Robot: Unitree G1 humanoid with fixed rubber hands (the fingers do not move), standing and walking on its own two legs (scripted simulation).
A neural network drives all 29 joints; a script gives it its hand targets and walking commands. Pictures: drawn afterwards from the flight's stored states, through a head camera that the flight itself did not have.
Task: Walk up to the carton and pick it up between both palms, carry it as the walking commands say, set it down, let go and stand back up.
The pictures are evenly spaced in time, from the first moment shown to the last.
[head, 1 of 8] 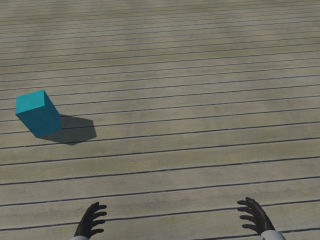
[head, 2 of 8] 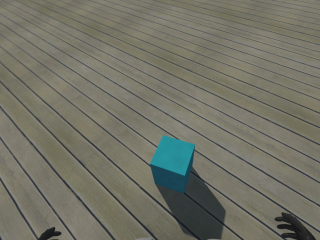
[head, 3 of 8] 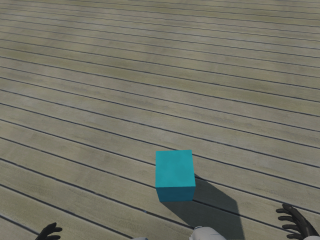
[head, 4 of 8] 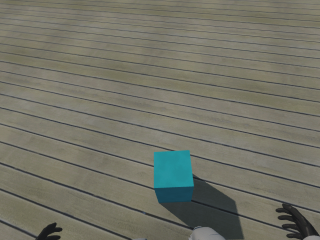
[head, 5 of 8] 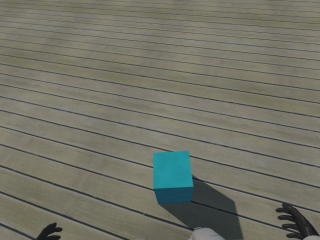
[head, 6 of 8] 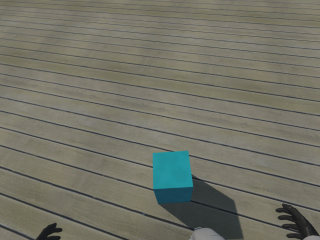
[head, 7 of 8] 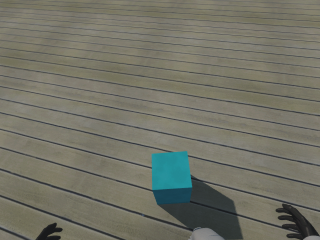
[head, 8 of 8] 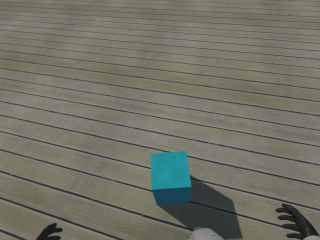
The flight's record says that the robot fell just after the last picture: no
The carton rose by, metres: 0.00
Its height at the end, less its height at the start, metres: +0.00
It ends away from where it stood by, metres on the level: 0.00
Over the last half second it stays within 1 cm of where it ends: yes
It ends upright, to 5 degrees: yes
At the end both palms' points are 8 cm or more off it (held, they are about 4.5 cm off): yes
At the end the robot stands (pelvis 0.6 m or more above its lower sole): yes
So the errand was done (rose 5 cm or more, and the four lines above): no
